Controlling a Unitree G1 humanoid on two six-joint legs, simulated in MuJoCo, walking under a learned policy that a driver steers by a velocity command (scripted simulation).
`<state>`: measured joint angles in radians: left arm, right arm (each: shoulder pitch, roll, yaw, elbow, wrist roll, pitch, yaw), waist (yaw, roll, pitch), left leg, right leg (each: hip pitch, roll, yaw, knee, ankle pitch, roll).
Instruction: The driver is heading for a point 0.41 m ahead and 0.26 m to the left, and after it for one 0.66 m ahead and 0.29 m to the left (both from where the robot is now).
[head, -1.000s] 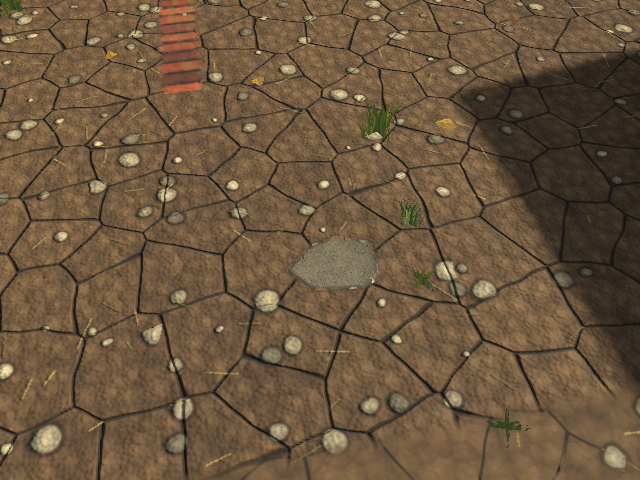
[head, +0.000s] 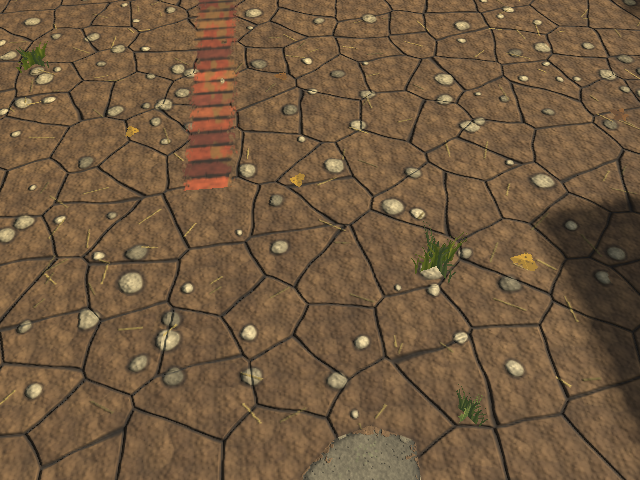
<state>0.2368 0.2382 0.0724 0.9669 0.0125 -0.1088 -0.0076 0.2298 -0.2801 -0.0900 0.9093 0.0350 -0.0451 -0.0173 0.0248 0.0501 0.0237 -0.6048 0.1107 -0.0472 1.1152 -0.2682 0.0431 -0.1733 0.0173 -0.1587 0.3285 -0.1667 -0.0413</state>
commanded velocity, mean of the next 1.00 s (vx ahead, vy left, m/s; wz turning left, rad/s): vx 0.49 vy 0.00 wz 0.55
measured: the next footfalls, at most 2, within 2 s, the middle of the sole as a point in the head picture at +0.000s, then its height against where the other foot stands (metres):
left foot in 0.32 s outside the picture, level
right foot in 0.82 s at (315, 406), level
